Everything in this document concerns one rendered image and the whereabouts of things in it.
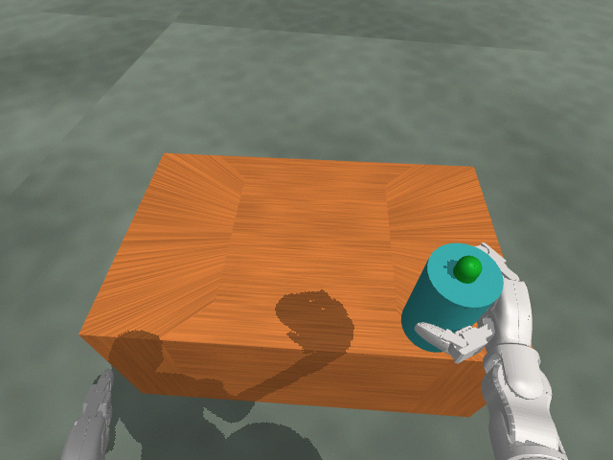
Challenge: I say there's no right robot hand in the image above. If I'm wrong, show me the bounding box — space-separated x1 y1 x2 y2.
415 242 533 363

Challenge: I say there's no left robot hand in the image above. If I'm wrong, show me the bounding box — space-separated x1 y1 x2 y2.
60 369 114 460

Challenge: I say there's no right robot arm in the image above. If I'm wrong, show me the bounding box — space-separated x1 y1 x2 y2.
481 343 568 460

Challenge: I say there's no bottle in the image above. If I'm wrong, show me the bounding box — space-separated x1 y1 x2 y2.
401 243 504 353

